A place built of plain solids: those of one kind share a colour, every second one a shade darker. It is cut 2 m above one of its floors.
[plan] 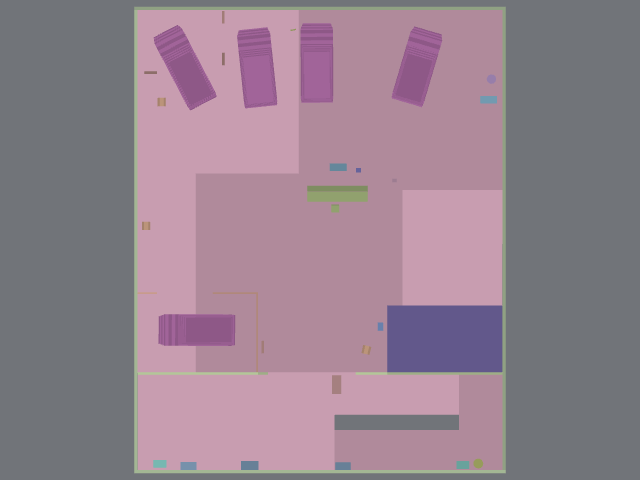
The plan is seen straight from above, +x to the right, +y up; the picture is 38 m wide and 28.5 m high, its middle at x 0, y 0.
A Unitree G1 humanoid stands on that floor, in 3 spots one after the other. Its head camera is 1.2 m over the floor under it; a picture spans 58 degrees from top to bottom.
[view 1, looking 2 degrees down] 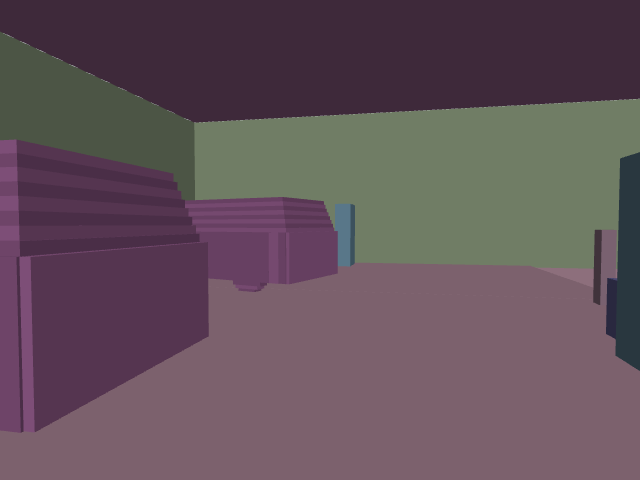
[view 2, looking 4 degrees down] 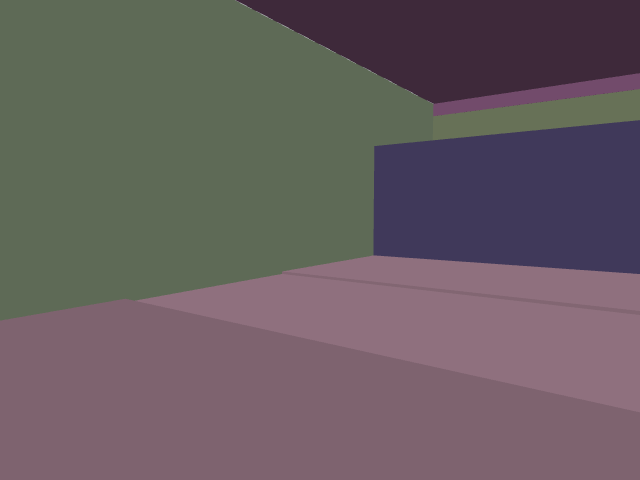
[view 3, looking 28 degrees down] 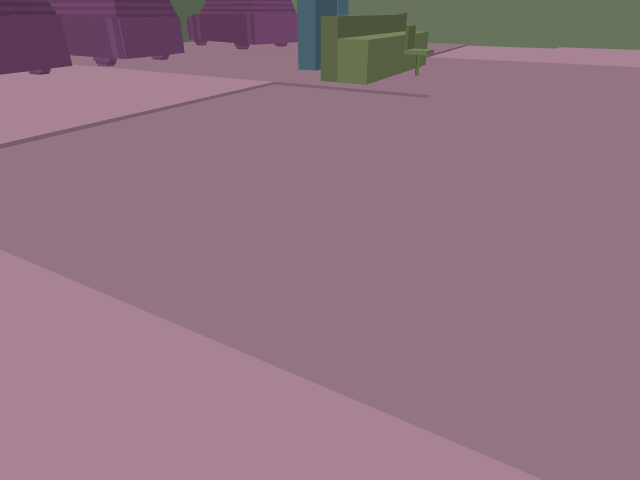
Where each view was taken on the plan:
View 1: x -2.83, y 6.37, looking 12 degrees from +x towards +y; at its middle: car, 8.32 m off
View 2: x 5.30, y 6.11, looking -54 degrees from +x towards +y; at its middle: wall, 9.43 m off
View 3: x -8.38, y -0.99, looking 29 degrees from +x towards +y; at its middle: floor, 2.56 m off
